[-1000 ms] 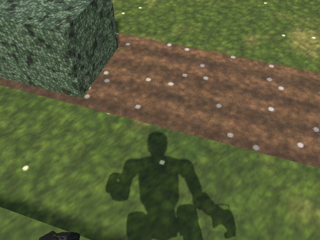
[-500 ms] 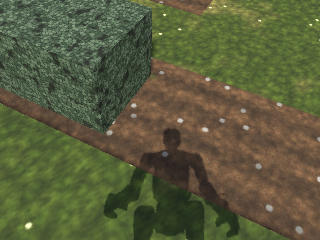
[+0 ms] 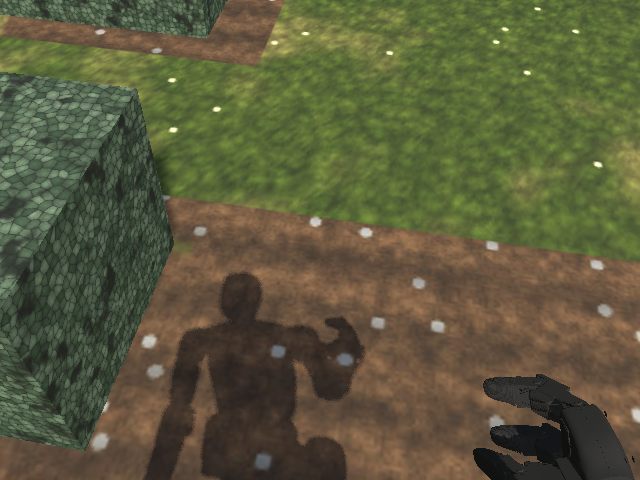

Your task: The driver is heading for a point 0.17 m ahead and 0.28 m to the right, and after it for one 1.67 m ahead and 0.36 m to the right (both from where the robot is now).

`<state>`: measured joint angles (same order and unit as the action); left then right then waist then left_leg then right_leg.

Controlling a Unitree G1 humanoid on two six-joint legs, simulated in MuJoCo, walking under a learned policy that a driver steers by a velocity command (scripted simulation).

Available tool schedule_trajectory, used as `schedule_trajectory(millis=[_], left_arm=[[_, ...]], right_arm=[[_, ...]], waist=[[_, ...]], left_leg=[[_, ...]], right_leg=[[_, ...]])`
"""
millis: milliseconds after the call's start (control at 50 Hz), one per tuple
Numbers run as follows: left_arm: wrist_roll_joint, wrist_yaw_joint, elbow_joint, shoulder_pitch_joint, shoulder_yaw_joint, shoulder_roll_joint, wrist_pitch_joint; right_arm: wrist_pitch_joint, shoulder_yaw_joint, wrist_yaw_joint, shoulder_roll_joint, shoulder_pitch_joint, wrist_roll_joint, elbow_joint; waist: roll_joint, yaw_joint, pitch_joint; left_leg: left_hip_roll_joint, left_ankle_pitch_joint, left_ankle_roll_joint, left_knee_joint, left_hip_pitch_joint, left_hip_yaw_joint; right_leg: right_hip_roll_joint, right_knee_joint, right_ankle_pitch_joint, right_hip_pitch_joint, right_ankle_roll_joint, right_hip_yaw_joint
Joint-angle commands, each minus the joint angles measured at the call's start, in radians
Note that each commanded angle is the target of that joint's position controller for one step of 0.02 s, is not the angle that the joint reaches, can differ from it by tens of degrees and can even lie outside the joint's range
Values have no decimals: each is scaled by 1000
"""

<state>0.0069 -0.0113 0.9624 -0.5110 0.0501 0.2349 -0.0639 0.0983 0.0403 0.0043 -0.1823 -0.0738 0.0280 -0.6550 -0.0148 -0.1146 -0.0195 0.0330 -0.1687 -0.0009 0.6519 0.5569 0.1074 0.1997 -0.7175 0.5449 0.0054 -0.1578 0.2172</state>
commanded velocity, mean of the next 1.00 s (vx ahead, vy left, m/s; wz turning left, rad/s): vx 1.00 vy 0.00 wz -0.56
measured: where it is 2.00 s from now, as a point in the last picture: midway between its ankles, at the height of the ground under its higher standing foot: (518, 132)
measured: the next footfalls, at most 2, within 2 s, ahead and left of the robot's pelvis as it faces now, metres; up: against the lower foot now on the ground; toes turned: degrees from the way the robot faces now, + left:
right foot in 0.52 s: +0.57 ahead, -0.11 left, -0.15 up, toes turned -37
left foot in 0.86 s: +1.01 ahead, -0.20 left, -0.15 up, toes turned -35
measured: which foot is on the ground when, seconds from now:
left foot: down 0.00-0.50, up 0.52-0.84, down 0.86-1.00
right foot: up 0.00-0.50, down 0.52-0.86, up 0.88-1.00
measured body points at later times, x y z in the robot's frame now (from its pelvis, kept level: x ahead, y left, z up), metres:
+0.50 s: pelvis +0.44 -0.03 -0.07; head +0.46 -0.04 +0.38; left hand +0.76 +0.07 -0.15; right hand +0.21 -0.20 -0.19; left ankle +0.17 +0.17 -0.66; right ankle +0.56 -0.12 -0.78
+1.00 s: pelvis +0.91 -0.21 -0.12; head +0.92 -0.21 +0.32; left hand +1.18 -0.09 -0.23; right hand +0.75 -0.43 -0.26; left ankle +0.97 -0.18 -0.85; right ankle +0.77 -0.28 -0.74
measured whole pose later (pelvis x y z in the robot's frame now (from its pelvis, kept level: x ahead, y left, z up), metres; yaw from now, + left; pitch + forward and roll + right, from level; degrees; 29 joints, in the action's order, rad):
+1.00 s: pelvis +0.91 -0.21 -0.12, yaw -31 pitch -2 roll +0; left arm -0.05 -0.02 0.82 -0.13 0.02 0.27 -0.10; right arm 0.04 -0.07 0.02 -0.25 0.40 0.02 -0.96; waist -0.02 0.05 -0.05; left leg -0.10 -0.24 0.10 0.56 0.29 0.02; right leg 0.02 -1.31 0.29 0.41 -0.08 0.03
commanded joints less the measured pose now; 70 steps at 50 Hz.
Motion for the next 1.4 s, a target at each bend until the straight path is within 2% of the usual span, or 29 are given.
schedule_trajectory(millis=[20,40,60,120,180,240,380,460,500,520,540,560,600,620,640,720,800,860,880,900,940,960,1200,1240,1280,1300,1320,1360,1400], left_arm=[[22,0,-150,76,28,94,-24],[4,9,-192,139,32,162,-11],[-12,8,-182,171,38,164,9],[-29,-30,-208,221,33,95,58],[-30,-56,-239,282,31,86,96],[-53,-71,-272,359,34,117,105],[-41,-111,-283,571,13,107,48],[-82,-50,-200,436,12,135,58],[-79,-24,-74,95,44,192,63],[-77,-2,-21,-45,72,247,52],[-47,11,22,-99,103,381,44],[-41,20,19,-106,99,412,35],[-31,17,-8,-58,70,271,32],[-39,42,-41,118,74,301,26],[-37,50,-56,168,55,252,14],[-19,31,-70,257,40,216,-56],[-2,-12,-32,171,44,239,-67],[-49,3,-55,306,42,217,-37],[-25,-22,-124,233,7,48,-52],[-36,-22,-166,170,-9,82,-66],[-49,-11,-177,303,-11,124,-66],[-61,-8,-206,363,-18,103,-58],[-32,-20,-412,699,-64,96,-32],[-33,-2,-380,567,-39,151,-38],[-37,36,-291,193,6,241,-43],[-65,57,-261,-11,28,302,-43],[-86,44,-276,109,44,378,-36],[-68,33,-308,273,14,157,-28],[-71,33,-244,222,3,123,-36]], right_arm=[[-11,-118,-34,-320,588,18,-74],[-24,-124,-33,-285,478,7,-72],[-30,-111,-30,-204,373,7,-63],[-19,-103,-18,-151,365,-2,-113],[18,-107,1,-145,383,-35,-148],[28,-121,-9,-200,480,-10,-213],[68,-92,-27,-192,522,3,-271],[5,-87,-54,-252,623,-6,-319],[-24,-94,-66,-268,591,8,-322],[-41,-113,-50,-259,458,-4,-302],[-30,-103,-40,-194,363,22,-216],[-4,-76,-41,-157,446,-2,-142],[20,-76,-29,-209,388,22,-118],[7,-81,-17,-205,372,17,-98],[-14,-90,-12,-230,355,39,-121],[-29,-70,15,-136,291,-4,-103],[-24,-100,26,-174,302,-22,-139],[-53,-166,7,-282,857,-14,-294],[-75,-162,16,-302,800,-14,-320],[-77,-155,29,-286,584,-7,-257],[-64,-144,21,-201,475,-1,-233],[-54,-136,13,-189,491,-3,-251],[-11,-168,11,-249,574,-42,-227],[-11,-177,3,-288,548,-40,-212],[-3,-185,8,-324,455,-27,-175],[6,-147,6,-179,445,-14,-141],[-3,-117,5,-109,596,-80,-70],[-37,-128,0,-223,409,-23,-109],[-55,-125,29,-194,311,1,-79]], waist=[[270,287,404],[282,249,253],[174,208,79],[137,150,-71],[94,116,-61],[76,137,-49],[17,122,-146],[51,62,-64],[64,-79,38],[-56,-173,-13],[-184,-118,-66],[-142,-24,102],[146,8,129],[34,116,60],[130,156,-17],[84,208,-117],[23,162,-75],[67,480,133],[474,292,175],[385,178,132],[7,156,-36],[-30,140,-61],[69,209,-33],[71,144,71],[59,-55,271],[-115,-96,411],[-466,58,525],[-91,35,200],[13,52,73]], left_leg=[[396,-476,126,-234,-983,570],[371,-513,146,-351,-835,723],[351,-477,147,-324,-681,544],[253,-231,107,-383,-426,197],[226,8,86,-458,-446,6],[267,316,121,-406,-583,-119],[148,126,16,-363,-452,-411],[174,803,-13,85,-604,-455],[189,898,-8,585,-496,-384],[53,182,-5,1121,-242,-374],[-34,-555,10,1291,184,-306],[28,-504,-6,1232,414,-158],[90,-269,45,945,471,-63],[101,-241,-6,805,417,-12],[137,-257,-48,720,282,2],[174,52,-45,184,-196,-61],[16,159,101,57,-357,-229],[-35,-177,190,-12,-688,-123],[156,-467,299,-299,-800,520],[249,-687,357,-504,-803,846],[215,-529,314,-449,-534,635],[156,-387,288,-429,-438,511],[26,409,200,-459,-437,266],[18,689,154,-275,-474,259],[-40,628,124,168,-323,232],[-94,20,145,500,-162,159],[-157,-340,114,756,113,50],[-23,-128,121,742,227,-10],[31,-106,109,685,198,-17]], right_leg=[[-51,-704,-80,617,24,-33],[-98,-716,-159,753,26,-101],[-176,-668,-249,779,35,-98],[-266,-558,-288,692,60,-117],[-330,-442,-380,713,75,-113],[-332,-427,-484,825,65,-149],[-240,52,-1148,529,-19,-345],[-123,146,-957,278,-31,-476],[-145,227,-865,-50,-74,-386],[-233,429,-921,-231,-178,-239],[-274,158,-1326,-450,-143,-238],[-418,-1,-1634,-705,-219,-30],[-436,237,-841,-571,-223,168],[-512,386,-553,-327,-270,345],[-510,435,-546,-88,-273,346],[-345,511,-597,463,-155,32],[-277,438,-1050,227,-79,-170],[-203,-518,-1136,267,17,-325],[-8,-887,-171,614,74,-255],[-81,-898,-160,803,56,-155],[-209,-703,-272,749,65,-127],[-239,-614,-261,695,78,-125],[-204,213,-653,438,176,-224],[-161,235,-549,230,149,-220],[-252,185,-374,-184,119,-157],[-501,179,-37,-403,102,82],[-728,423,196,-519,-22,691],[-596,449,149,-232,-5,396],[-522,459,-233,-63,18,132]])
